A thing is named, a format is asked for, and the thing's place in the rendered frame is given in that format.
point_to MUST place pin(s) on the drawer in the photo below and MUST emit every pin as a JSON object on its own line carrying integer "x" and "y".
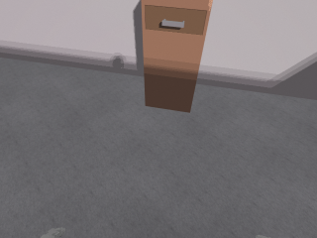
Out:
{"x": 193, "y": 19}

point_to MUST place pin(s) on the robot left hand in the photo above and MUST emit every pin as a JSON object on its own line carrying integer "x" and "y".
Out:
{"x": 54, "y": 233}

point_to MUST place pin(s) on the cabinet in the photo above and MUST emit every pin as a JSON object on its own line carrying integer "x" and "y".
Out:
{"x": 172, "y": 59}

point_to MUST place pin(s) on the handle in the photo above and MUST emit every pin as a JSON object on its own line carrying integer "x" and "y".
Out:
{"x": 176, "y": 24}

